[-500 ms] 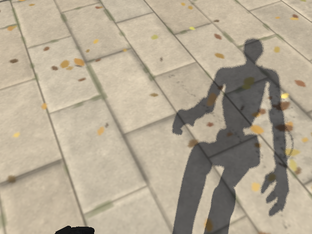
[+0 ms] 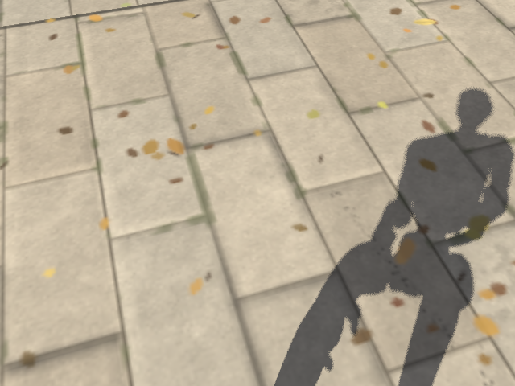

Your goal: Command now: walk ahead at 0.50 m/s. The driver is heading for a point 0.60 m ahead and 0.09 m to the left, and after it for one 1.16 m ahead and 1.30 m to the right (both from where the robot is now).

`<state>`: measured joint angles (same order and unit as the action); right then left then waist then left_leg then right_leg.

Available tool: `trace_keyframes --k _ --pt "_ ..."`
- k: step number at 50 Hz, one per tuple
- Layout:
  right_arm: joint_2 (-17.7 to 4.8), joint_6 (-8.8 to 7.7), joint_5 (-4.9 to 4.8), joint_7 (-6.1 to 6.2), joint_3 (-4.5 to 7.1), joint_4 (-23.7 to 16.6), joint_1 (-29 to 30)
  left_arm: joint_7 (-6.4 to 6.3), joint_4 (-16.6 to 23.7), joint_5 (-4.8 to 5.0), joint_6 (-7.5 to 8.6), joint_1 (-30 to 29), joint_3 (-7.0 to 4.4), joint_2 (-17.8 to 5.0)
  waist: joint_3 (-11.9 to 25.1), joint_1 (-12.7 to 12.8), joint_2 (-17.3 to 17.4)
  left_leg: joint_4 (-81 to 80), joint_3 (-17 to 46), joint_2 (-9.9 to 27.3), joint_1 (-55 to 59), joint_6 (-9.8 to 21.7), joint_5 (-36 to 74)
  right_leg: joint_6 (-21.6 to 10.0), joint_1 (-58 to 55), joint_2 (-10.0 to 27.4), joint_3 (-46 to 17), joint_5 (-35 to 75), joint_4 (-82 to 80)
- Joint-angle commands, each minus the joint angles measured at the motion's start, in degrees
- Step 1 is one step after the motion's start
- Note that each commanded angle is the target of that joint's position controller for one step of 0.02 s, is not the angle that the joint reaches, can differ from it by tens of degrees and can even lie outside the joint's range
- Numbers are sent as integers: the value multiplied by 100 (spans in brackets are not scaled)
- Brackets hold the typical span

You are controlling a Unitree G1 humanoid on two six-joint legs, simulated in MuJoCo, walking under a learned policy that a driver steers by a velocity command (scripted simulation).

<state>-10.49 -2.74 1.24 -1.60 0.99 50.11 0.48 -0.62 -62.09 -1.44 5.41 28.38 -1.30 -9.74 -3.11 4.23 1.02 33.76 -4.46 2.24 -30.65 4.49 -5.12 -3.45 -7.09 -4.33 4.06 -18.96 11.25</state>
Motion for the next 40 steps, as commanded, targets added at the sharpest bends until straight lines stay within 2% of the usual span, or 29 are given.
trace_keyframes --k 1,2,3,4,5,6,7,9,10,12,13,15,21,24,26,28,29,30,31,32,33,34,35,36,37,38,40 --pt "-597 -158 4 86 210 -54 -704 -56 87 -15 4 82 -178 -936 133 -666 -499 -467 -167 -388 1024 299 -465 -604 103 1654 -493 5396 1306" --pt "-752 -216 58 142 302 293 -1704 -42 114 14 -8 -5 -164 -909 656 -1061 -319 -726 -117 -393 2309 461 -250 -485 590 1411 -289 5142 2424" --pt "-1236 -260 204 210 442 494 -2764 -23 316 70 6 -35 -102 -735 1397 -1386 201 -776 1268 866 3835 789 -662 -366 1823 1110 -76 3208 4147" --pt "-1656 -212 202 178 550 533 -2944 39 338 272 -9 660 -35 -228 1990 -1047 1436 -1519 4058 2319 5084 1639 -979 -138 3812 -14 49 -1083 6185" --pt "-1334 -143 -19 130 499 469 -2442 18 331 101 -37 145 -181 -785 1451 -954 400 -1827 4015 1986 4519 1420 -1405 -241 4332 305 -704 -867 6500" --pt "-1024 -153 -65 111 406 367 -1823 49 515 85 -12 -369 -203 -765 673 -737 243 -1965 3101 1797 3673 1223 -1230 -260 4441 554 -691 -266 6307" --pt "-735 -198 -43 87 333 351 -1550 64 551 77 2 -588 -192 -663 335 -588 21 -2172 2542 1547 3020 1058 -603 -240 4219 734 -667 95 6005" --pt "-413 -268 -59 125 230 493 -1540 118 507 -55 -137 -501 -180 -458 162 -286 165 -2383 1732 1112 2307 760 25 -123 3681 924 -622 304 5533" --pt "-400 -312 -58 139 215 580 -1715 151 497 -71 -199 -473 -180 -388 178 -245 202 -2429 1573 1049 2212 747 313 -72 3558 914 -568 343 5432" --pt "-551 -374 -83 159 233 715 -2009 194 582 -86 -283 -684 -192 -373 91 -192 184 -2540 1310 961 2174 765 642 20 3740 953 -462 520 5213" --pt "-627 -382 -79 164 244 751 -2114 206 665 -86 -314 -921 -194 -391 12 -210 185 -2627 1220 931 2182 765 617 65 3936 999 -415 706 5057" --pt "-644 -369 -75 167 230 811 -2344 219 849 -67 -345 -1467 -196 -447 -148 -314 188 -2754 1105 874 2297 740 648 152 4340 1077 -334 1107 4642" --pt "-607 -350 -60 191 172 973 -2971 230 1252 20 -315 -2708 -110 -380 -294 -638 244 -2724 775 777 2845 619 1357 208 4454 923 -64 1881 3062" --pt "-615 -328 -17 230 167 1083 -3236 218 1405 25 -283 -3125 -93 -412 -364 -761 281 -2551 735 907 3372 686 1717 102 4500 808 17 1793 2604" --pt "-660 -309 20 265 183 1139 -3286 213 1502 24 -243 -3271 -105 -460 -408 -753 286 -2359 747 1049 3707 716 2074 -19 4486 752 23 1506 2378" --pt "-704 -296 37 292 200 1154 -3172 190 1509 27 -184 -3110 -138 -517 -343 -603 290 -1933 720 1098 3789 648 2986 -186 3990 591 78 1098 2112" --pt "-764 -290 39 296 214 1144 -3054 156 1406 29 -147 -2713 -180 -578 -161 -406 327 -1478 704 1061 3716 579 3763 -273 3393 414 125 893 1966" --pt "-816 -275 21 278 225 1128 -2927 111 1152 20 -93 -1928 -245 -670 219 -72 254 -632 633 910 3559 498 4149 -376 2460 234 191 973 1635" --pt "-762 -281 -38 254 201 1051 -2808 47 836 -71 -19 -886 -351 -914 810 326 69 559 500 657 2739 390 3355 -550 938 549 -142 1191 1467" --pt "-357 -292 -200 209 93 805 -2964 -21 755 -239 23 -14 -501 -1529 1689 440 -750 2494 208 106 1148 196 834 -933 -749 2205 -2090 522 1271" --pt "-328 -256 -287 219 149 872 -3434 47 762 -115 -76 -138 -555 -1660 2174 182 -1452 3959 356 -664 -83 130 -2475 -1438 -1204 3121 -4119 287 476" --pt "-722 -191 -135 246 259 851 -2965 76 898 13 -128 -824 -466 -1265 1289 -44 -523 4181 762 -180 -412 192 -1996 -1214 -338 2829 -3411 -186 341" --pt "-603 -195 -99 208 256 737 -2529 96 993 42 -95 -1352 -353 -862 573 -159 -277 3954 770 24 -398 183 -1511 -1037 562 2590 -2625 -110 80" --pt "-430 -166 -89 186 248 719 -2408 97 981 21 -53 -1561 -290 -636 180 -320 -229 3643 749 198 -204 171 -1247 -780 1174 2319 -1992 273 -143" --pt "-384 -108 20 159 268 709 -2365 62 859 44 -4 -1476 -226 -470 -22 -429 -344 3409 760 244 44 109 -1165 -674 1585 2075 -1545 1191 -185" --pt "-238 -43 74 135 256 778 -2555 35 729 48 38 -1318 -187 -388 -27 -556 -406 3314 722 199 306 34 -1189 -656 1765 1944 -1167 2276 -114" --pt "-121 31 97 132 265 809 -2668 36 524 62 139 -962 -162 -444 117 -706 -376 3098 585 51 436 -84 -1222 -776 1718 1836 -734 4460 172"
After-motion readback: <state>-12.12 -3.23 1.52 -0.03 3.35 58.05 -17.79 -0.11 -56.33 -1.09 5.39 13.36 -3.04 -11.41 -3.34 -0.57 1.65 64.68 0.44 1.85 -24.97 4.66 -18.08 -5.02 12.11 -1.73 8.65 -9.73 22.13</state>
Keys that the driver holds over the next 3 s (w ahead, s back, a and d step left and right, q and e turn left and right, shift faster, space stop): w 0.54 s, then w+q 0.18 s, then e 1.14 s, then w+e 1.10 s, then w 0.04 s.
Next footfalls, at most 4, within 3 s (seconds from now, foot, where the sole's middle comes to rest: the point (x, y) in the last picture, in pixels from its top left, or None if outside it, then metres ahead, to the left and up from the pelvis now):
0.04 left None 0.19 0.09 -0.77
0.62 right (316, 375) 0.49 -0.08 -0.77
1.10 left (252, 315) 0.64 0.09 -0.77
1.54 right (322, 374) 0.50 -0.10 -0.77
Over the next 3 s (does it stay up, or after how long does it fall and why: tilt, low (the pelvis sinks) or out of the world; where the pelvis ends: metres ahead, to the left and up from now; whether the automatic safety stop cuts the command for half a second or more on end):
stays up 0.75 -0.38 0.00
